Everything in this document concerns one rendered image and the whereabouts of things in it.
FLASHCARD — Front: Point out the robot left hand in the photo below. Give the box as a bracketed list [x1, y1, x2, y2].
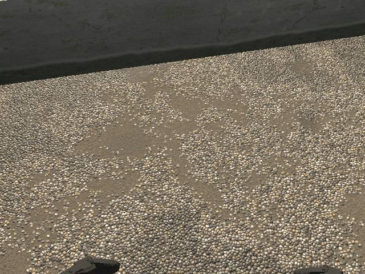
[60, 256, 120, 274]

